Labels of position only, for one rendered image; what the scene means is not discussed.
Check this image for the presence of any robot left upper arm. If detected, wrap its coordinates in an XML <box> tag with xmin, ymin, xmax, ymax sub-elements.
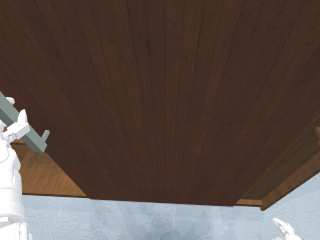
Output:
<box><xmin>0</xmin><ymin>222</ymin><xmax>34</xmax><ymax>240</ymax></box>

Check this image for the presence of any left robot hand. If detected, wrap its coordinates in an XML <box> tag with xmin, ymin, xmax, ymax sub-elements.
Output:
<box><xmin>0</xmin><ymin>97</ymin><xmax>30</xmax><ymax>144</ymax></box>

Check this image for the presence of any wardrobe door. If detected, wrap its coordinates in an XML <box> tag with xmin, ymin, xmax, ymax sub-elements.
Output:
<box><xmin>240</xmin><ymin>113</ymin><xmax>320</xmax><ymax>200</ymax></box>
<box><xmin>0</xmin><ymin>0</ymin><xmax>320</xmax><ymax>207</ymax></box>

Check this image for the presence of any robot left forearm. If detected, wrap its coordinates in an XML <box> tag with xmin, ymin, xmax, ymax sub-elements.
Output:
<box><xmin>0</xmin><ymin>140</ymin><xmax>26</xmax><ymax>229</ymax></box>

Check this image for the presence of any right robot hand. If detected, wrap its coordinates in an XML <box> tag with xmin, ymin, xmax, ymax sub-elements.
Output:
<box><xmin>272</xmin><ymin>218</ymin><xmax>301</xmax><ymax>240</ymax></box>

